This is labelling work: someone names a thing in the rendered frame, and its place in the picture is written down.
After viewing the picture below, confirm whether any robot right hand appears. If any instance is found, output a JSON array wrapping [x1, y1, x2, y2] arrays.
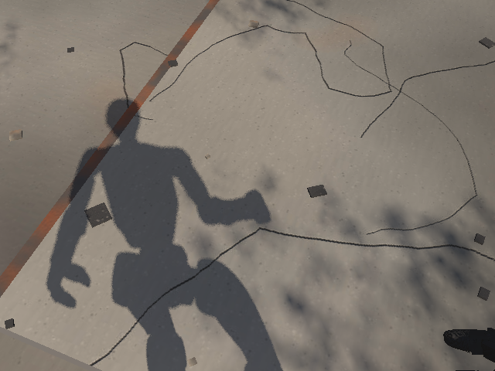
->
[[443, 328, 495, 371]]

